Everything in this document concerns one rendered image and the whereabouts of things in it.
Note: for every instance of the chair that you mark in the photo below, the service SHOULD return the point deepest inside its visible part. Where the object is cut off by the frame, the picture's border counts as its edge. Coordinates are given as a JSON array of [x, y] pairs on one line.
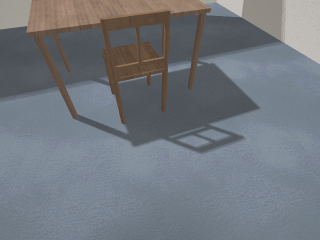
[[136, 60]]

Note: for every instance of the table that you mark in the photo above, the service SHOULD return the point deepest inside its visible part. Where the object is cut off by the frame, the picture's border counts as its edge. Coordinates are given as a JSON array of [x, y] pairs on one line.
[[52, 17]]

